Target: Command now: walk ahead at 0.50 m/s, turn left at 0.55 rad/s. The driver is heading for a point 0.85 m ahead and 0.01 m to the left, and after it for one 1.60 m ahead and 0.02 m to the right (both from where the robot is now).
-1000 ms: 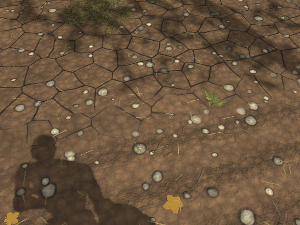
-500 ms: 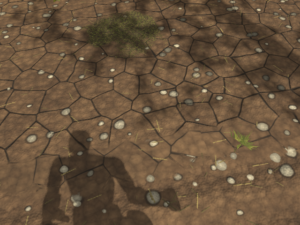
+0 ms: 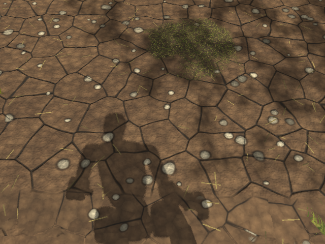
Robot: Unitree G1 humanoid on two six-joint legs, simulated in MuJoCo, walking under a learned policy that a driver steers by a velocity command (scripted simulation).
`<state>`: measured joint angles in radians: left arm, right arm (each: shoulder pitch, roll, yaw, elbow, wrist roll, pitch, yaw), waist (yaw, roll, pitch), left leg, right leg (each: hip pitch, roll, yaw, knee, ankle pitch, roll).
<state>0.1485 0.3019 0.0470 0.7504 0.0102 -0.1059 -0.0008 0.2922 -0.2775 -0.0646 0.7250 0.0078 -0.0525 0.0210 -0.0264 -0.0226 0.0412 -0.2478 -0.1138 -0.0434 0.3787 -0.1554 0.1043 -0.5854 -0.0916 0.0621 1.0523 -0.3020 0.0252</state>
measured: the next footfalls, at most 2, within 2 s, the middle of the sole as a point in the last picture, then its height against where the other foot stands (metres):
right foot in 0.26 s outside the picture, level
left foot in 0.78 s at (123, 218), level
